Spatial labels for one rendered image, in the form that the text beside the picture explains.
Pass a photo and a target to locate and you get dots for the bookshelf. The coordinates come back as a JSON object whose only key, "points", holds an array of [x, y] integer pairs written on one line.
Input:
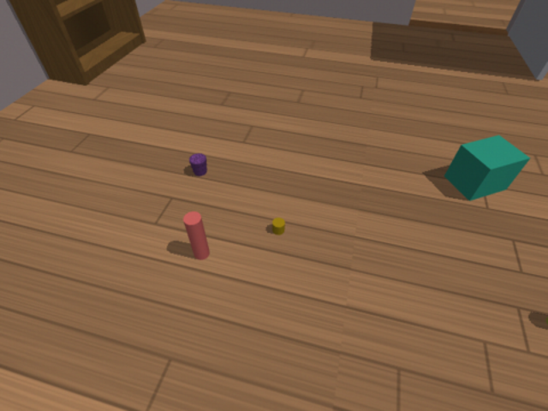
{"points": [[77, 40]]}

